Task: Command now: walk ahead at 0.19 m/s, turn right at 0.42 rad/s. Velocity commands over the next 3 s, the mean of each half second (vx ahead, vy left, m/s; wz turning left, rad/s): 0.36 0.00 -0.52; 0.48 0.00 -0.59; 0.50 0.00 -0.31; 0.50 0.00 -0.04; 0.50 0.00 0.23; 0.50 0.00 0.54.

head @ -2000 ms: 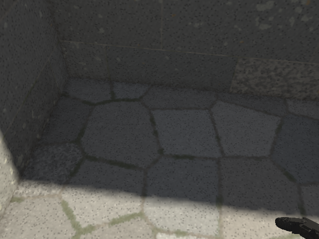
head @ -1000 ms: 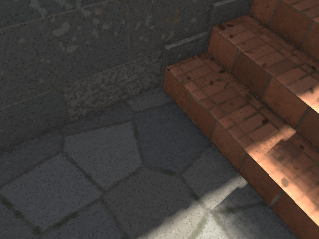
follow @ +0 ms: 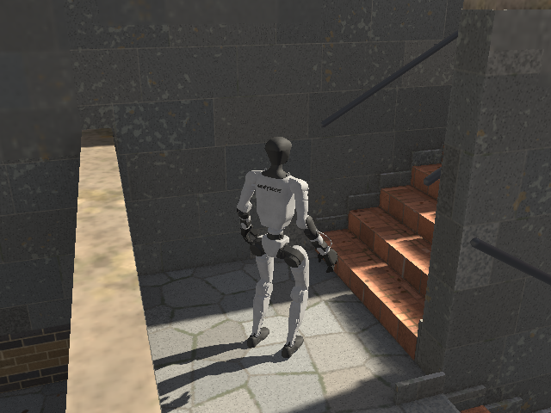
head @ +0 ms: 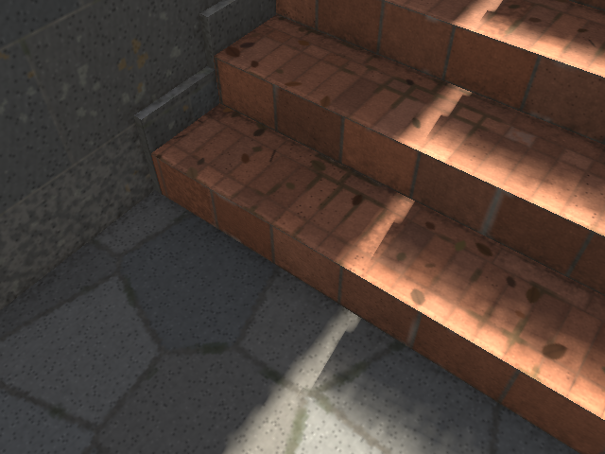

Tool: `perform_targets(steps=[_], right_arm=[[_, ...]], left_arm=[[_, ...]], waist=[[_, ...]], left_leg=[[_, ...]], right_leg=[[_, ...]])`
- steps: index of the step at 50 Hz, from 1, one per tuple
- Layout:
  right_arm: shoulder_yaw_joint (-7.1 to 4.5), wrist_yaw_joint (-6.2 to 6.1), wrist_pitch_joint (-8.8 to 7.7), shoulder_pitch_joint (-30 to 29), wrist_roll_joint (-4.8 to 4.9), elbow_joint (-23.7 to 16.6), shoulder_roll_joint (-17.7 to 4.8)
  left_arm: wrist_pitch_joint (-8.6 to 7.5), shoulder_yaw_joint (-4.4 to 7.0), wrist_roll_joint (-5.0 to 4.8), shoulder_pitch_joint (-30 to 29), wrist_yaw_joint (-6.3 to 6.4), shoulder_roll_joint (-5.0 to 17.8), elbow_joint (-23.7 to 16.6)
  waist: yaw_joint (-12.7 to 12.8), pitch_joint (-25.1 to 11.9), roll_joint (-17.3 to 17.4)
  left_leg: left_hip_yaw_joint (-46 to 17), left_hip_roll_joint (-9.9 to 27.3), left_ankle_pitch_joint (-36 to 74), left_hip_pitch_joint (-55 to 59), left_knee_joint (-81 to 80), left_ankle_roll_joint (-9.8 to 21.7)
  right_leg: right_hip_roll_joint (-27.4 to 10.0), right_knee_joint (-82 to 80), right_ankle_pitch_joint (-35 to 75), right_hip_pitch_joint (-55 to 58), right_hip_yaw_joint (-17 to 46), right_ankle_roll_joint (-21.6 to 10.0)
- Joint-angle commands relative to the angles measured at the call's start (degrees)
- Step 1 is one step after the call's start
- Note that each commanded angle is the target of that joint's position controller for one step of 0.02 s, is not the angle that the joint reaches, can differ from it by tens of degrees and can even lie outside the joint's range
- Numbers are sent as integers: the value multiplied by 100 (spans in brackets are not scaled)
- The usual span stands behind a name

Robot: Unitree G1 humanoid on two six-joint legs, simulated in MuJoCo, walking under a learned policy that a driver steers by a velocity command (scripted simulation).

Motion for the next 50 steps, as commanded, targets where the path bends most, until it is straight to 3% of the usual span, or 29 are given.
perform_targets(steps=[1, 3, 6, 8, 9, 10, 11, 12, 13, 14, 15, 18, 23, 29, 31, 32, 33, 34, 35, 36, 37, 38, 39, 40, 44, 46, 47, 49, 50], right_arm=[[-284, -109, -167, 83, 58, -296, -1173], [-311, -52, -166, -172, 174, -372, -1208], [-346, 120, -105, -296, 181, -385, -1295], [-307, 206, -94, -332, 171, -332, -1091], [-215, 257, -120, -250, 109, -326, -808], [-51, 309, -177, -527, -52, -523, -359], [41, 321, -379, -829, 31, -1059, -84], [-54, 366, -557, -1066, 317, -1103, -569], [-88, 408, -668, -1036, 346, -1054, -729], [-125, 407, -687, -772, 160, -862, -790], [-163, 406, -697, -736, 1, -778, -834], [-166, 505, -616, -948, -47, -822, -633], [-59, 563, -586, -1963, 30, -1280, -270], [-128, 546, -665, -2269, 86, -1697, -429], [-239, 480, -694, -1707, 76, -1657, -669], [-335, 400, -697, -935, 80, -1494, -857], [-387, 328, -677, 80, 11, -1356, -1011], [-382, 271, -624, 851, -68, -1261, -1279], [-404, 365, -603, 791, -205, -1186, -1310], [-307, 362, -545, 500, -150, -1348, -708], [-240, 324, -492, 251, -107, -1390, -417], [-211, 330, -477, 16, -125, -1334, -405], [-219, 319, -488, -70, -128, -1276, -438], [-219, 302, -516, -114, -157, -1216, -465], [-313, 291, -629, -195, -6, -1063, -665], [-353, 270, -624, -172, 5, -1041, -785], [-341, 282, -547, -223, 7, -1062, -806], [-319, 311, -514, -386, 7, -1107, -813], [-286, 331, -467, -387, 19, -1137, -809]], left_arm=[[-229, 125, -70, -667, -122, 472, -727], [-255, 82, -41, -467, -191, 346, -642], [-288, 103, 5, -98, -286, 308, -462], [-263, 191, -24, 712, -268, 396, -91], [-248, 319, -58, 1314, -211, 637, 110], [-266, 489, -91, 2134, -116, 1198, 213], [-483, 485, -10, 1937, -184, 1716, -122], [-651, 391, 27, 1683, -223, 1343, -139], [-751, 270, 20, 1442, -209, 979, -134], [-765, 199, 12, 1146, -211, 787, -214], [-731, 159, 14, 911, -179, 691, -272], [-716, 104, 26, 1157, -44, 612, -251], [-650, 136, 11, 1556, 126, 732, -94], [-628, 216, -45, 1588, 206, 787, 90], [-587, 268, 5, 1403, 217, 854, 47], [-556, 261, 63, 1253, 195, 863, -28], [-544, 196, 113, 994, 153, 735, -185], [-557, -11, 325, 1256, 109, 57, -310], [-603, -93, -12, 2237, 62, -84, -400], [-583, 29, -114, 1942, 58, 606, -195], [-564, 83, -128, 1169, 32, 860, -341], [-541, 67, -45, 802, 49, 755, -430], [-538, 77, 33, 576, 56, 697, -516], [-518, 41, -8, 636, 38, 528, -548], [-437, -101, 44, 330, 39, 133, -806], [-448, -130, 106, 107, -2, 158, -907], [-415, -161, 79, 366, -42, 84, -784], [-383, -160, 37, 72, -100, 179, -863], [-332, -165, 96, -45, -75, 208, -924]], waist=[[-187, 398, 822], [-127, 294, 744], [37, 27, 769], [352, -75, 529], [570, -200, -32], [918, -234, -1509], [603, -557, -1793], [575, -352, -690], [413, -19, -474], [252, 95, -160], [160, 135, -177], [152, 59, -280], [407, 309, -454], [345, 342, -497], [66, -24, -677], [-288, -592, -774], [-812, -1395, -763], [-711, -2363, 471], [-108, -3103, 2567], [-266, -2406, 1314], [-388, -1516, 591], [-244, -950, 34], [-131, -652, 65], [9, -534, 248], [136, -198, 389], [66, -252, 293], [114, -452, 437], [54, -288, 425], [-13, -345, 535]], left_leg=[[-2588, 2357, -2088, 639, -2235, 1370], [-1587, 1894, -1274, 694, -2195, 989], [-327, 1295, -785, -51, -1888, 777], [124, 1122, -1040, -573, -961, 656], [406, 885, -738, -959, 238, 527], [655, 442, -1349, -2263, 2731, 128], [-383, -493, -1906, -3886, 4123, -27], [-974, -60, -1503, -4433, 4668, 127], [-1006, 196, -873, -4520, 4459, 298], [-981, 382, -313, -4181, 4053, 321], [-947, 449, 105, -3792, 3507, 287], [-685, 218, 956, -3288, 2591, 60], [-468, -277, 2227, -2633, 626, -246], [-718, -387, 2344, -2042, -250, -76], [-590, -521, 1796, -1279, -269, 115], [-425, -586, 1801, -380, -358, 295], [-780, -71, 1955, 1168, -144, 616], [-2055, 1094, 2248, 2949, 293, 863], [-4943, 2317, 1326, 4170, -591, 1780], [-4646, 2055, 209, 3439, -909, 1574], [-3448, 1736, 98, 2455, -1049, 1343], [-2774, 1504, 800, 1480, -1244, 1292], [-2358, 1340, 1329, 862, -1390, 1307], [-1974, 1246, 1535, 383, -1599, 1311], [-1076, 1260, 2211, -113, -2079, 1470], [-688, 1245, 2406, 11, -2127, 1475], [-437, 1190, 2072, 71, -2064, 1456], [103, 958, 2185, -283, -1928, 1267], [50, 1122, 2488, -69, -1737, 1236]], right_leg=[[-692, 1366, -639, -1950, 146, 49], [-778, 807, -368, -1511, -179, 77], [-443, -298, 550, 220, -901, 94], [-50, -851, 873, 1247, -1358, 69], [129, -1110, 669, 1924, -1246, -116], [-929, -2001, 180, 2703, 806, -681], [-2289, -3383, -1083, 2990, 4619, -1919], [-2671, -3591, -1485, 2946, 4802, -2068], [-2458, -3373, -882, 2817, 4038, -1776], [-2053, -3156, -124, 2533, 3129, -1480], [-1748, -3158, 603, 2244, 2484, -1266], [-1365, -3289, 2171, 2037, 1609, -1102], [-1026, -3323, 2332, 1376, 1095, -856], [-1243, -2757, 2869, 1605, 1476, -602], [-1188, -2067, 4471, 1806, 1509, -447], [-994, -1218, 5452, 1855, 1419, -314], [-788, 46, 5196, 1230, 1396, -137], [-123, 1697, 1450, 75, 1064, -2], [347, 3398, -1176, -1762, 910, 212], [-222, 3906, -628, -2146, 1017, 269], [-436, 3791, -98, -2190, 686, 289], [-665, 3563, 223, -1975, 494, 333], [-863, 3354, 353, -1793, 440, 340], [-987, 3253, 368, -1504, 404, 329], [-1158, 2342, 666, -1665, 218, 452], [-1191, 1872, 1204, -1686, 174, 497], [-1116, 2042, 1176, -1384, -88, 516], [-1026, 1448, 1566, -881, -279, 472], [-885, 1616, 1068, -813, -552, 414]])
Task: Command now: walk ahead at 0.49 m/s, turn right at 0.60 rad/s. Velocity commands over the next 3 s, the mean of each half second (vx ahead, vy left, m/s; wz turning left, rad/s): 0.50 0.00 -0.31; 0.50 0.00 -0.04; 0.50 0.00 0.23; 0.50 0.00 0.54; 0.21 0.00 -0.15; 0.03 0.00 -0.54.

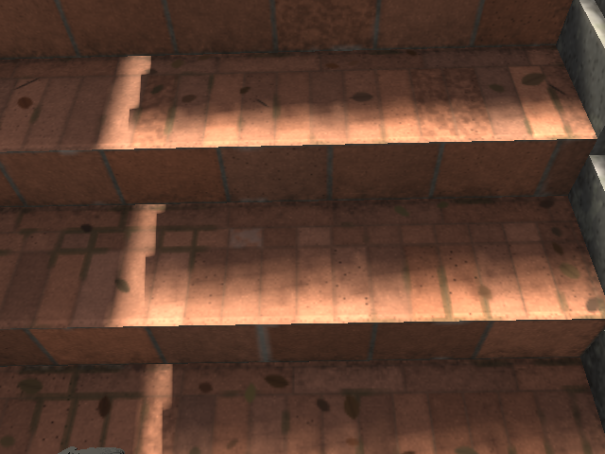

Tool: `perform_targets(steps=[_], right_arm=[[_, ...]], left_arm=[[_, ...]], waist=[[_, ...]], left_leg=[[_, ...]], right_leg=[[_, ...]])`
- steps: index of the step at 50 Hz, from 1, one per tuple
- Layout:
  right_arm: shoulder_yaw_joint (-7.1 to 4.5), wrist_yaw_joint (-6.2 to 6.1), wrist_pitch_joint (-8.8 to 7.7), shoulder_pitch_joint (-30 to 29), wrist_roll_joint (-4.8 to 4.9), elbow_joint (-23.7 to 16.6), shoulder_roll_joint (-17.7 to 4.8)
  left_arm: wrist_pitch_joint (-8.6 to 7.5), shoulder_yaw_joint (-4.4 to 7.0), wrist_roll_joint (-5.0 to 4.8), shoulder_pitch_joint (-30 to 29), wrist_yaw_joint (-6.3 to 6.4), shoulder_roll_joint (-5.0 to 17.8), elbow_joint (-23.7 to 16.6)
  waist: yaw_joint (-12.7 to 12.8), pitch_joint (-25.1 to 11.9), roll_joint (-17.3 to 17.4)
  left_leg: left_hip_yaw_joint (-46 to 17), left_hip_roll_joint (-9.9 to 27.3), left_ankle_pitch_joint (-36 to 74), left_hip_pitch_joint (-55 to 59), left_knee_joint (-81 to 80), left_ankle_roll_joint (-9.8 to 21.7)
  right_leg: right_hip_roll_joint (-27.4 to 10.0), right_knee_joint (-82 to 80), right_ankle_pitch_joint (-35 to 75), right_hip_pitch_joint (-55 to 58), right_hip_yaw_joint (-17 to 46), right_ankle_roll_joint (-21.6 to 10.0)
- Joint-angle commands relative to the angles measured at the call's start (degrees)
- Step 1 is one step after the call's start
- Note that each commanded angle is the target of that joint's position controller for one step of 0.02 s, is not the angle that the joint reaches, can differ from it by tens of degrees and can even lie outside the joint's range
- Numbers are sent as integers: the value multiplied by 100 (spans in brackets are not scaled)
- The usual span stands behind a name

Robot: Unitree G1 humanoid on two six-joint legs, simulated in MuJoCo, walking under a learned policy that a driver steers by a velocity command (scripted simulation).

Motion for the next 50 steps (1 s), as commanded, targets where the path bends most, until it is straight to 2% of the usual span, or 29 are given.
perform_targets(steps=[1, 4, 6, 7, 8, 9, 10, 13, 14, 17, 21, 23, 25, 26, 27, 28, 29, 30, 31, 32, 33, 34, 36, 39, 42, 45, 47, 48, 50], right_arm=[[-96, 44, -15, -895, 39, -688, -792], [-78, 71, 110, -763, 202, -678, -973], [45, 70, 136, -1046, 318, -692, -714], [249, 64, 22, -874, 1, -844, -93], [414, 124, -127, 162, -1, -737, 189], [223, 114, -122, -123, 130, -734, -473], [167, 120, -96, -569, 256, -865, -546], [366, 97, 51, -923, 98, -1134, 97], [428, 130, 124, -880, 136, -1158, 371], [641, 149, 214, -1084, 214, -1494, 793], [939, 124, 202, -2238, 63, -2217, 979], [1107, 145, 144, -3054, -91, -2785, 1032], [811, 107, 17, -2148, 49, -2354, 550], [655, 130, 72, -1210, -22, -1992, 285], [570, 158, 126, -545, -19, -1739, -13], [451, 190, 131, 108, -32, -1448, -330], [260, 199, 216, 1242, -274, -880, -978], [140, -30, 438, 1905, -375, -181, -1110], [264, -194, 385, 1660, -301, -73, -510], [373, -153, 333, 1204, -124, 194, -131], [508, -40, 323, 850, -112, 555, 443], [641, 51, 285, 510, -154, 862, 999], [748, 173, 317, 127, -247, 1109, 1425], [715, 210, 162, -76, -374, 1178, 888], [657, 137, 106, 964, -112, 1591, 434], [645, -166, 265, 1991, 49, 1787, 424], [408, -367, 337, 2217, 170, 1794, -48], [403, -301, 304, 1842, 182, 1775, -113], [358, -194, 181, 2192, 9, 1844, -475]], left_arm=[[97, 23, 61, 250, -32, 242, -352], [184, 179, 133, 502, -68, 500, -470], [107, 362, 122, 1962, -68, 643, 4], [41, 423, 104, 2081, 3, 1161, 216], [-6, 448, 195, 2036, 49, 1582, -48], [-42, 431, 244, 2355, 17, 1315, 26], [-26, 359, 209, 2206, 6, 1118, 130], [-66, 64, 250, 1878, 49, 536, 399], [-55, -33, 245, 2040, 57, 288, 642], [-46, -146, 223, 2407, 58, 107, 1110], [-55, -241, 12, 2303, 135, -1, 1351], [-11, -216, -154, 2364, 381, 132, 1502], [-134, -120, -33, 2737, 365, 698, 1693], [-88, -1, 18, 2604, 409, 1058, 1676], [-20, 97, 21, 2312, 429, 1276, 1675], [-28, 151, 25, 1896, 444, 1275, 1557], [-168, 114, 250, 1615, 401, 1035, 1190], [-396, -7, 298, 1842, 6, 7, 1245], [-593, 62, 162, 1608, -351, 19, 1220], [-612, -106, 17, 468, -446, -458, 556], [-524, -327, 78, 47, -455, -966, 117], [-410, -436, 82, 266, -415, -1121, 53], [-313, -602, -55, 891, -394, -1257, 46], [-192, -706, 58, 555, -169, -1112, 3], [-160, -882, -3, -45, -4, -1317, -327], [-346, -966, 81, -1634, -210, -1083, -1081], [-361, -1154, 174, -2493, -356, -1375, -1420], [-371, -1084, 79, -1998, -389, -1384, -1163], [-441, -631, -21, -835, -292, -474, -843]], waist=[[425, -566, 624], [659, -1201, 684], [1490, -1325, 472], [1130, -673, -877], [551, -1484, -1233], [1096, -1674, -240], [926, -837, -21], [502, 72, 90], [467, 5, -311], [456, 188, -211], [483, 342, 10], [403, -227, -542], [3, -1643, -1248], [-405, -2037, -1672], [-668, -2061, -1662], [-966, -2309, -1352], [-1076, -2820, 509], [-898, -3240, 3010], [-844, -2692, 1478], [-460, -1139, 674], [63, -61, 89], [442, 314, 55], [985, 309, 81], [1004, 284, 297], [615, 148, 878], [49, -208, 424], [-119, -474, 456], [226, -912, 874], [778, -1871, 1516]], left_leg=[[-495, 1782, 2676, -486, -158, 989], [-208, 1748, 5357, 202, 1359, 724], [123, 1220, 4238, -520, 3438, 304], [-52, 654, -1190, -2898, 5323, -102], [-856, 356, -2260, -4137, 6993, -295], [-1274, 215, -1996, -4596, 7819, -466], [-1205, 392, -1727, -5218, 8059, -415], [-1229, 537, -1088, -5914, 9334, -462], [-1032, 426, -1309, -6225, 10672, -432], [-1374, 256, -1271, -7650, 12081, -236], [-698, 350, -145, -7009, 9542, -395], [214, 626, 83, -3944, 7193, -306], [712, -231, -868, -2046, 6504, 133], [487, -359, -1842, -2314, 6077, 325], [-23, -362, -2185, -2616, 4941, 491], [-738, -202, -1635, -1977, 3704, 735], [-2787, 841, 17, -69, 2888, 1247], [-6746, 2101, 202, 1577, 247, 2345], [-7212, 2503, -1155, 934, 112, 2234], [-6149, 2345, -1829, -90, 241, 1744], [-4651, 1981, -1584, -999, 369, 1347], [-3406, 1587, -1360, -1471, 512, 980], [-1956, 1172, -570, -2140, 515, 569], [-904, 964, 105, -3321, -146, 827], [-1248, 1160, 384, -1684, -189, 870], [-1617, 1339, 364, -557, -543, 718], [-1644, 1690, 1161, -513, -1736, 934], [-1150, 1570, 3542, -476, -1358, 987], [-1014, 1604, 9162, 816, 423, 973]], right_leg=[[133, -93, -204, 1248, -401, -159], [657, -1186, -70, 2096, -624, -504], [1092, -3397, 1255, 3754, -898, -797], [65, -3493, 3335, 4933, 878, -1022], [-1481, -3099, 4827, 5611, 3048, -2200], [-1782, -3850, 2845, 5404, 3645, -2799], [-1554, -4077, 1286, 4909, 3246, -2521], [-999, -4155, 604, 3495, 2228, -1868], [-972, -4289, 428, 3338, 2048, -1856], [-921, -4185, -199, 3115, 1534, -1560], [-193, -4765, -676, 1529, 493, -1219], [-205, -6300, 1350, 496, 332, -1384], [-286, -4994, 8472, 2430, -232, -1400], [-608, -4098, 10978, 3928, -208, -1362], [-822, -3207, 11241, 5042, -25, -1282], [-819, -2149, 11016, 5188, 27, -1267], [-299, -75, 8080, 3509, 204, -1261], [1704, 2898, 360, 551, 1018, -975], [1739, 5585, -382, -718, 2050, -927], [1585, 6449, -420, -1839, 1830, -1029], [1350, 6884, -411, -2398, 1427, -1150], [1153, 7102, -323, -2720, 1261, -1177], [1025, 7021, 86, -2741, 1211, -1201], [1070, 6046, 939, -2124, 273, -740], [791, 6390, 348, -3681, 199, -660], [221, 4145, 802, -3867, -628, -399], [-89, 2276, -174, -2103, -1085, -387], [320, 1670, -868, -625, -1476, -595], [1147, 658, -1792, 858, -1560, -924]])
Over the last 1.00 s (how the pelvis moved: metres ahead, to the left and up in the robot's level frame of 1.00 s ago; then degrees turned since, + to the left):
0.43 -0.15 0.01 -33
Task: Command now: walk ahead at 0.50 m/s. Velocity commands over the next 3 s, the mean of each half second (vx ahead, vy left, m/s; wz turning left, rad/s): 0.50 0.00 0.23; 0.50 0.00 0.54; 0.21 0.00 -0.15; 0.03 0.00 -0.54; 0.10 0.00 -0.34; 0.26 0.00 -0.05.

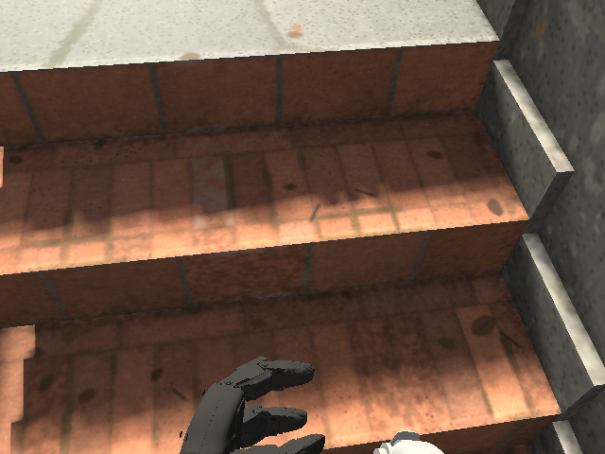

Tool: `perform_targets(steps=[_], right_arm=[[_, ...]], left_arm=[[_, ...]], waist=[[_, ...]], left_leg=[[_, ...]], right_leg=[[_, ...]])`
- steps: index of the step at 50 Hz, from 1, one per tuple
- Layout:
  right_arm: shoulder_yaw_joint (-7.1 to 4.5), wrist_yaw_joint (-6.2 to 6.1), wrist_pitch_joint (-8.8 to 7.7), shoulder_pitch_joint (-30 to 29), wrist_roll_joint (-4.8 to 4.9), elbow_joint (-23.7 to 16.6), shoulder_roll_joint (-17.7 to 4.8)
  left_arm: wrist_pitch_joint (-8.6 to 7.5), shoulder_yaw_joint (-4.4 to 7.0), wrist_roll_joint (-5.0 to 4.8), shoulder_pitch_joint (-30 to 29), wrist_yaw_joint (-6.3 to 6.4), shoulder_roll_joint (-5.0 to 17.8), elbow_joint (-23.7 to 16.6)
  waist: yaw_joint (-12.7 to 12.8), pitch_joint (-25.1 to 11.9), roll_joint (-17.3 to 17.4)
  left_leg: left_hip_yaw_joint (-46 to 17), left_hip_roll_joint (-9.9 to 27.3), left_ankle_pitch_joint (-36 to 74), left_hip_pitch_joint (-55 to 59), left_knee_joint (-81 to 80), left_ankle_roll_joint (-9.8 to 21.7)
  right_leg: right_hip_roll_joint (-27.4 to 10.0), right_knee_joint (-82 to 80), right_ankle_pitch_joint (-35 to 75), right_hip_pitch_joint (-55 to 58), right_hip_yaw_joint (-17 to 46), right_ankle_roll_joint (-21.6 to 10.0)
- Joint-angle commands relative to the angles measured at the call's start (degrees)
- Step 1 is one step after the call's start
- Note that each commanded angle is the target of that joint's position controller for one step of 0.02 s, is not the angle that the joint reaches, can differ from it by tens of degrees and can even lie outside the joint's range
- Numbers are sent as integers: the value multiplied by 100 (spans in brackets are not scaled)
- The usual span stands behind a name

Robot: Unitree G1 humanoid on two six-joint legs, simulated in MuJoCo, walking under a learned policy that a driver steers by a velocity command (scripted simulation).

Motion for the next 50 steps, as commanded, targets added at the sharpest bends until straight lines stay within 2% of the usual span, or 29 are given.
perform_targets(steps=[1, 2, 3, 4, 6, 8, 9, 12, 13, 15, 18, 22, 23, 24, 25, 26, 28, 29, 30, 31, 32, 34, 36, 37, 40, 44, 47, 48, 50], right_arm=[[-405, -45, -154, 242, -169, -177, -1828], [-404, 30, -230, 17, -187, -393, -1439], [-358, 171, -421, -147, -207, -413, -1090], [-421, 383, -482, -314, -113, -450, -759], [-338, 420, -389, -1604, 5, -1361, -258], [-156, 295, -331, -1645, -41, -1616, 183], [-78, 216, -267, -1190, 43, -1505, 354], [62, 75, -117, -813, 153, -1538, 293], [-51, 18, -38, -826, 71, -1470, -38], [-48, -72, 114, -1259, -7, -1458, 37], [135, -22, 86, -2795, 76, -2509, 187], [203, 143, 47, -3983, 126, -3109, -29], [265, 247, 40, -4195, 147, -3223, 9], [285, 353, 24, -4009, 176, -3059, 143], [314, 487, -26, -3659, 224, -3150, 129], [214, 519, -124, -3912, 177, -3304, -61], [-267, 486, -63, -2035, 27, -2856, -1009], [-504, 502, -20, -1190, -66, -2585, -1503], [-731, 386, 131, -554, -108, -2334, -2250], [-661, 179, 245, -596, -159, -2283, -2071], [-502, 158, 191, -457, -220, -1980, -1690], [-296, 405, 37, -790, -111, -1457, -885], [-168, 433, -79, -1212, -162, -1181, -343], [-163, 475, -49, -1327, -206, -1129, -313], [-124, 507, 42, -1505, -352, -1174, -392], [-105, 406, 66, -841, -238, -731, -528], [-240, -22, 143, -36, -145, -646, -754], [-297, -160, 170, 58, -68, -601, -803], [-339, -236, 177, 59, 16, -540, -874]], left_arm=[[-211, 780, -57, 1094, 84, 1465, -158], [-157, 974, 77, 2218, 188, 1829, 504], [9, 1238, 145, 3491, 310, 2502, 960], [78, 1229, 135, 3382, 435, 2359, 1314], [79, 1055, 11, 2514, 408, 1415, 1787], [11, 860, 222, 2220, 198, 449, 2306], [10, 886, 254, 2056, 129, 351, 2406], [58, 909, 318, 1538, 75, 633, 2285], [40, 868, 352, 1421, 123, 684, 2190], [-8, 833, 473, 2186, 246, 943, 2384], [162, 942, 181, 3098, 462, 1293, 2606], [210, 1215, 150, 3497, 897, 2002, 2417], [252, 1170, -39, 3493, 918, 1794, 2464], [254, 1182, -101, 3261, 849, 1801, 2481], [213, 1160, -115, 2776, 785, 1851, 2362], [200, 1164, -97, 3315, 738, 2003, 2426], [169, 1244, -31, 2927, 705, 2511, 2283], [45, 1199, 62, 2952, 633, 2410, 2161], [-179, 1022, 107, 2809, 406, 1603, 1595], [-410, 1143, 238, 2396, 112, 1669, 1674], [-451, 1266, 25, 2193, -37, 1562, 1564], [-426, 1037, 128, 903, 56, 997, 740], [-408, 847, 37, 1238, 101, 620, 530], [-411, 690, 88, 1495, 130, 301, 510], [-284, 574, 28, 1434, 206, 307, 382], [-169, 381, 111, 86, 233, 144, -332], [-278, 260, 236, -1448, 313, 172, -986], [-324, 288, 282, -1451, 359, 141, -1109], [-271, 412, 133, -914, 331, 376, -739]], waist=[[1400, -1852, 1604], [1471, -2616, 601], [1906, -2955, -1147], [1556, -2688, -1357], [937, -532, -543], [292, 131, 63], [61, 362, -79], [-451, 421, -373], [-440, 379, -324], [-54, 368, -704], [236, 727, -898], [695, 566, -862], [701, 609, -653], [642, 383, -622], [290, 366, -968], [332, -283, -921], [-603, -1416, -1510], [-880, -1998, -1428], [-567, -2557, 1227], [-391, -2966, 1203], [-196, -2388, 892], [181, -494, -82], [687, 114, -120], [881, 223, -204], [1118, 333, 79], [739, 630, 455], [70, 410, 529], [190, -20, 651], [264, -356, 632]], left_leg=[[-502, 1098, 10413, 477, 2015, 878], [-202, 537, 9451, -1258, 3698, 631], [-653, -478, 3685, -2635, 5932, 415], [-1469, -866, 515, -3643, 8404, 211], [-1237, -637, 472, -5147, 10345, 462], [-1373, -590, 841, -5925, 11220, 851], [-1593, -646, 799, -6200, 11472, 927], [-1428, -379, 1299, -6609, 10215, 617], [-1170, -461, 1759, -6176, 9777, 386], [-787, -580, 1681, -7128, 11629, -41], [-839, -171, 807, -8315, 10618, -2], [109, 594, 204, -7810, 9097, -236], [187, 674, 37, -7662, 8647, -138], [574, 570, -214, -7280, 8534, 63], [870, 500, -251, -5678, 7169, 514], [1468, -198, -242, -4215, 6804, 755], [1152, -870, -1187, -2621, 5150, 1136], [-380, -650, -943, -1094, 4179, 1267], [-3967, 693, -2325, 669, 2281, 2174], [-6738, 1296, -4107, 736, 385, 2174], [-6409, 1398, -3901, 292, 158, 1464], [-4488, 1015, -2776, -1433, 923, 843], [-2998, 375, -1767, -2132, 1302, 276], [-2305, 151, -831, -2132, 1547, 81], [-1237, -184, 104, -2791, 1535, -161], [-1859, -163, -668, -3092, 837, 164], [-2573, 222, 548, -2567, -240, 817], [-2728, 544, 1026, -1643, -368, 988], [-2027, 745, 2775, 5, -386, 999]], right_leg=[[568, -1683, -567, 3790, 582, -549], [-538, -2381, -818, 5541, 2810, -1142], [-1345, -5069, -2131, 6812, 5603, -1912], [-1837, -6047, -2885, 6497, 7015, -1790], [-1698, -5510, -2805, 4437, 5298, -1075], [-1290, -5230, -923, 3647, 3404, -534], [-1208, -5313, -258, 3534, 2795, -354], [-859, -5501, 436, 3069, 1038, 34], [-739, -5649, 605, 2620, 585, -15], [-1167, -5869, 557, 3147, 898, -393], [-1103, -6177, 664, 4223, 692, 1], [-1519, -7601, 567, 5111, 659, -375], [-1521, -7731, 867, 5470, 542, -370], [-1496, -7634, 2017, 5984, 176, -384], [-1299, -7377, 4894, 5355, -381, -403], [-1367, -6784, 8611, 5389, -272, -623], [-1438, -4718, 10866, 6660, -174, -372], [-1275, -3507, 8867, 6048, 102, -131], [-177, -1288, 4307, 3446, 445, 209], [710, 1096, 1229, 2662, 1769, 365], [531, 2769, 1373, 1911, 2323, 179], [275, 4172, 1481, 570, 1753, -154], [98, 4970, 1521, 69, 1700, -410], [15, 5072, 1721, -390, 1582, -469], [-72, 4919, 1821, -958, 1007, -211], [-120, 4938, 1746, -1941, 486, 157], [-103, 2961, 1542, -1559, -65, 559], [-252, 2555, 1345, -1369, 311, 494], [-135, 1858, 1034, -1258, 22, 298]])
Over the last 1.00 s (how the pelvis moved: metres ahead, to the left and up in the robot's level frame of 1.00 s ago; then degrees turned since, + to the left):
0.50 -0.07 0.18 -8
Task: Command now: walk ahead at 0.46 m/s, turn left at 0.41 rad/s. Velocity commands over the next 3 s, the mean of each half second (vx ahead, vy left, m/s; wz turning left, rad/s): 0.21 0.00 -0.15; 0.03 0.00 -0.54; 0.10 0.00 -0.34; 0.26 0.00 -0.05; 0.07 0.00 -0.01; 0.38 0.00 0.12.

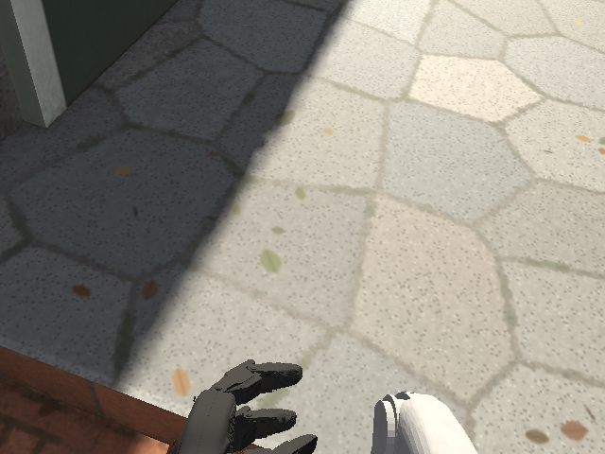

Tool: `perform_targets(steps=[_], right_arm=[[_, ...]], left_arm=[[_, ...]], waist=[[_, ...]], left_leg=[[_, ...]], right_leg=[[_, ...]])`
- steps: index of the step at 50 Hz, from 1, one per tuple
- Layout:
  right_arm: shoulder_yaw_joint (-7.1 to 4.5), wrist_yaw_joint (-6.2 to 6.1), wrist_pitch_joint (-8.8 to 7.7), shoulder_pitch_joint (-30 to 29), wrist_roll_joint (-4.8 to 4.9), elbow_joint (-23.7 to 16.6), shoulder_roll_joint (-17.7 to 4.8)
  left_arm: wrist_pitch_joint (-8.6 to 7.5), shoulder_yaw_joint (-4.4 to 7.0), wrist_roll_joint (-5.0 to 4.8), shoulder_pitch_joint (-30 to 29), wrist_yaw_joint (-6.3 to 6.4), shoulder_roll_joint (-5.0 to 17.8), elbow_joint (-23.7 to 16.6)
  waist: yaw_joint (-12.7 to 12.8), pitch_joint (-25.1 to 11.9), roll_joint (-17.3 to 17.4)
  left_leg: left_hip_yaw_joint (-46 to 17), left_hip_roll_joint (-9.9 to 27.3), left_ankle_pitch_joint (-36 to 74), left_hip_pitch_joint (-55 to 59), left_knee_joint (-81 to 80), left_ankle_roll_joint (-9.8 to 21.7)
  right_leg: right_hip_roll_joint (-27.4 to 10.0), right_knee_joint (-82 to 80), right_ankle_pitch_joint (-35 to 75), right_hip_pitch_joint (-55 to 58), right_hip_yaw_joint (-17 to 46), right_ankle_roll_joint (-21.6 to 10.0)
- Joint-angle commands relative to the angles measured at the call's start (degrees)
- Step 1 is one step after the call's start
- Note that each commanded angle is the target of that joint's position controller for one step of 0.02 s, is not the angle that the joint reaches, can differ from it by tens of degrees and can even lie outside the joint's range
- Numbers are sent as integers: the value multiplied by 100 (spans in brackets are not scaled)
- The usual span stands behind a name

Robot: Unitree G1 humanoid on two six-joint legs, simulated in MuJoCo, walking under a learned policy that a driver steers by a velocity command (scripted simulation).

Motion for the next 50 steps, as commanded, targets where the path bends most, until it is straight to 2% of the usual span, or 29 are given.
perform_targets(steps=[1, 2, 3, 4, 5, 6, 7, 8, 9, 10, 11, 13, 14, 18, 21, 23, 26, 29, 31, 33, 35, 36, 37, 38, 39, 40, 42, 45, 50], right_arm=[[-268, -210, 39, 56, 169, -119, -1196], [-282, -234, 90, -101, 169, -229, -1351], [-345, -219, 55, -61, 104, -230, -1581], [-373, -193, -10, -263, 89, -204, -1815], [-427, -147, -97, -610, -5, -339, -1964], [-429, -108, -236, -560, -186, -451, -1871], [-297, 206, -304, -340, -232, -511, -863], [-318, 597, -528, -156, -222, -310, -1013], [-328, 744, -512, -1132, -29, -837, -949], [-176, 762, -477, -1788, -106, -1290, -671], [-102, 710, -482, -1888, -155, -1435, -552], [12, 666, -447, -1333, 56, -1474, -399], [98, 599, -485, -1377, 75, -1606, -302], [235, 376, -471, -1889, -102, -2264, -399], [116, 83, -403, -2014, -125, -2404, -672], [49, -46, -308, -2322, -82, -2494, -731], [55, -19, -222, -2965, 63, -2682, -632], [67, 104, -205, -3366, 9, -2812, -522], [20, 64, -143, -3132, 42, -2805, -574], [-221, -37, -87, -2453, 124, -2590, -1023], [-472, -19, -160, -2146, 111, -2279, -1494], [-545, -57, -167, -2108, 162, -2116, -1555], [-580, -78, -194, -1836, 121, -2127, -1741], [-609, -78, -118, -1311, 29, -2148, -1774], [-622, -19, -80, -1227, -175, -2289, -1675], [-646, -24, -58, -1484, -246, -2365, -1679], [-519, -137, -14, -2146, -81, -2507, -1400], [-576, -273, 9, -1708, -28, -2417, -1687], [-660, -383, 15, -1401, -51, -2441, -1966]], left_arm=[[-181, 295, -88, -723, -30, 561, -580], [-234, 397, -124, -317, -74, 778, -406], [-233, 562, -175, 248, -92, 1144, -234], [-202, 706, -244, 874, -126, 1592, -9], [-117, 766, -234, 1584, -121, 1698, 330], [12, 863, 56, 2726, -158, 2085, 931], [174, 865, 385, 2987, -97, 1991, 1450], [313, 720, 412, 2879, 131, 1041, 1570], [301, 744, 138, 2528, 203, 833, 1699], [224, 731, -62, 2221, 181, 722, 1840], [122, 723, -96, 2165, 138, 608, 1968], [173, 643, 27, 2103, 3, 310, 2147], [192, 647, 16, 2183, -42, 432, 2126], [409, 723, 52, 1890, 95, 838, 1658], [454, 879, 55, 1945, 189, 1480, 1185], [548, 940, -32, 2327, 271, 1479, 1094], [789, 1046, -50, 2610, 463, 1405, 830], [871, 1145, -48, 2332, 589, 1204, 454], [942, 1220, -103, 1970, 640, 1395, 223], [973, 1338, -264, 1587, 621, 1826, -10], [892, 1356, -427, 1347, 476, 1804, -167], [784, 1330, -377, 1595, 367, 1626, -171], [724, 1272, -90, 2286, 280, 1250, -118], [609, 1271, -68, 2805, 213, 1173, 63], [564, 1327, -182, 2538, 167, 1488, 243], [601, 1316, -301, 1933, 140, 1452, 68], [720, 1218, -332, 1345, 118, 1516, -161], [690, 1068, -331, 709, 25, 1393, -581], [734, 991, -259, 384, 100, 1377, -823]], waist=[[506, -236, 897], [760, -702, 1184], [986, -1068, 1529], [1299, -1349, 1728], [1644, -1626, 1602], [1748, -2107, 121], [1104, -2140, -3160], [1041, -2167, -2030], [880, -986, -597], [617, 86, 333], [445, 316, 792], [26, 428, 729], [33, 559, 611], [-78, 358, 276], [18, -609, -522], [302, -829, -718], [743, -363, -707], [815, -88, -587], [624, -173, -644], [312, -185, -848], [189, -115, -560], [425, -176, -439], [697, -714, 877], [533, -1247, 2212], [234, -1335, 1450], [287, -1020, 1197], [561, -59, 720], [333, 248, 777], [212, 71, 1126]], left_leg=[[-102, 1181, 5678, 755, -967, 394], [284, 1137, 8954, 793, -602, 383], [146, 1346, 10838, 1206, -208, 409], [169, 1548, 11982, 1976, 550, 477], [288, 1586, 12510, 2120, 1368, 549], [109, 1336, 10332, 885, 2818, 505], [149, -591, 1588, -1516, 5735, -287], [-756, -962, 490, -2346, 8318, -434], [-709, -795, 220, -3060, 9061, -415], [-358, -544, 48, -3573, 9196, -374], [-221, -346, 10, -3759, 9383, -281], [68, -183, -26, -4349, 9755, -212], [332, -81, 63, -4708, 9594, -233], [1017, 358, 1002, -4615, 8203, -635], [1206, 263, 1684, -3916, 7949, -969], [1015, 256, 1368, -4359, 7913, -1113], [523, 413, 584, -5530, 7317, -1306], [430, 538, 238, -5115, 5801, -1304], [558, 395, -59, -3647, 4445, -1249], [719, 207, -69, -2117, 2678, -1210], [965, 157, 1647, -1687, -153, -1169], [764, 450, 2449, -900, -713, -1195], [-343, 1702, 6910, 1386, 559, -610], [-1470, 3033, 9681, 2305, 1358, 404], [-1439, 3215, 9329, 1824, 1309, 753], [-1117, 2985, 7773, 1405, 1192, 833], [-121, 2213, 4955, 457, 856, 622], [339, 1957, 4059, 217, 373, 667], [486, 2438, 4054, 595, 216, 830]], right_leg=[[280, -1707, -652, 1557, -379, -335], [680, -2455, -839, 2940, -635, -497], [889, -3131, -771, 3924, -440, -554], [865, -4199, -814, 4399, 33, -667], [818, -5168, -791, 5231, 550, -776], [298, -5765, 684, 7191, 1984, -1098], [-887, -7675, 4323, 8644, 4732, -2301], [-1132, -8221, 3563, 8354, 6015, -2391], [-924, -8123, 1984, 7302, 5357, -1990], [-628, -7854, 1753, 6375, 4442, -1673], [-387, -7690, 1887, 6088, 3597, -1403], [-109, -7836, 1429, 6165, 2863, -1170], [-40, -8018, 1816, 6179, 2497, -1185], [310, -8026, 2968, 5108, 1941, -1036], [179, -7680, 4205, 5456, 2220, -1137], [17, -7665, 3143, 6413, 2847, -1337], [-439, -7854, 1708, 7843, 3732, -1554], [-414, -7811, 1667, 7891, 3847, -1299], [-400, -7944, 2439, 7205, 3750, -1085], [-199, -7878, 3797, 6882, 3558, -805], [312, -7059, 4193, 8052, 3138, -427], [537, -6568, 2939, 7684, 2943, -382], [1087, -5110, -1317, 5496, 2495, -106], [1684, -3128, -3428, 3915, 2187, 329], [1418, -1098, -3414, 3435, 2056, 723], [1324, 458, -3350, 2928, 1884, 844], [940, 816, -2720, 2544, 1717, 923], [840, 1108, -1985, 2360, 1341, 983], [517, 1123, -1540, 1789, 1287, 1174]])
Over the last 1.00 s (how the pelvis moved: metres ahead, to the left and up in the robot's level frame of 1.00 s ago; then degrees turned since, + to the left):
0.55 0.13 0.32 26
